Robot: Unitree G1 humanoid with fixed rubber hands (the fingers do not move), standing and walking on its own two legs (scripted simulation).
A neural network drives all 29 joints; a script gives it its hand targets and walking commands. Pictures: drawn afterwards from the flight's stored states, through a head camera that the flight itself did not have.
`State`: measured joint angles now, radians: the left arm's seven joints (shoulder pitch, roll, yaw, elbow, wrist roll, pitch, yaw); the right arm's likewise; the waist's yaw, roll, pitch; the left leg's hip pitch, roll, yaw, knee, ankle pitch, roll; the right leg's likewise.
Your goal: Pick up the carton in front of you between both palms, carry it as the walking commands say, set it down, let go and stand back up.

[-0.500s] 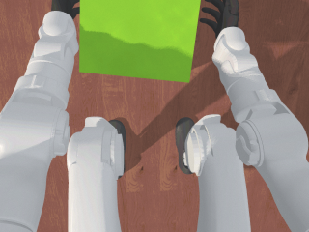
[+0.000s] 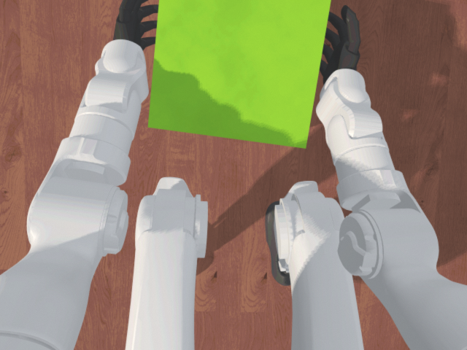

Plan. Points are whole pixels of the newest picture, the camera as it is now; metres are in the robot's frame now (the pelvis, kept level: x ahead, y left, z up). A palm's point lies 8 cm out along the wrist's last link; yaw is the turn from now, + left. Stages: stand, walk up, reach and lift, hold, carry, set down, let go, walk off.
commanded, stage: reach and lift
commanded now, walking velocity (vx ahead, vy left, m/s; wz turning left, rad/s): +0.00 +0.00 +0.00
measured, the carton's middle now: (231, 78) +0.50 +0.03 -0.20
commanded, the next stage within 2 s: none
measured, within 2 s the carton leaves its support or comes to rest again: neither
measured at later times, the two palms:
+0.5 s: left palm (52, 0) +0.47 +0.18 +0.06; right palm (441, 35) +0.47 -0.12 +0.07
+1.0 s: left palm out of the picture +0.43 +0.18 +0.23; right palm out of the picture +0.44 -0.12 +0.23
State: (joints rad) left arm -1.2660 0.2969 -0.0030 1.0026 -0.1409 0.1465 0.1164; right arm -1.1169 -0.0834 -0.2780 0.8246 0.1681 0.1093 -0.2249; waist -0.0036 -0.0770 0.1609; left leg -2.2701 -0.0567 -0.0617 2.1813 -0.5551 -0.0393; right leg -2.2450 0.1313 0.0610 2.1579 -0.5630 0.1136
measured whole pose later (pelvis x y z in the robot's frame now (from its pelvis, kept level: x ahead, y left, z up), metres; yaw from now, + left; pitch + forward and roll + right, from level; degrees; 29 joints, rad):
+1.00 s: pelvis +0.06 +0.00 +0.27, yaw +4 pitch +29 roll -1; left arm -0.59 -0.03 0.31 0.70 0.15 0.27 0.06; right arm -0.54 0.13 -0.38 0.61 -0.14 0.26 -0.09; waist -0.01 -0.01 -0.24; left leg -1.30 -0.10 -0.12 1.26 -0.46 -0.03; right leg -1.28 0.11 0.12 1.26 -0.49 0.05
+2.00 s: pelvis +0.09 -0.01 +0.40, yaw +4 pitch -3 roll +0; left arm -0.32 -0.16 0.30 0.40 0.30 0.62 0.01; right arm -0.34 0.17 -0.32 0.41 -0.30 0.60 0.01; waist -0.01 -0.01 -0.02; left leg -0.19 -0.05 -0.14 0.46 -0.21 -0.01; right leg -0.18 0.05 0.15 0.47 -0.23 0.01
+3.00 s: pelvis +0.10 +0.00 +0.41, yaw +4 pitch -7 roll +0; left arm -0.28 -0.16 0.24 0.27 0.29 0.77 0.01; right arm -0.31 0.16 -0.25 0.28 -0.29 0.74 0.01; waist -0.01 -0.01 0.00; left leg -0.06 -0.04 -0.13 0.36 -0.18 -0.01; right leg -0.04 0.04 0.14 0.36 -0.20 0.01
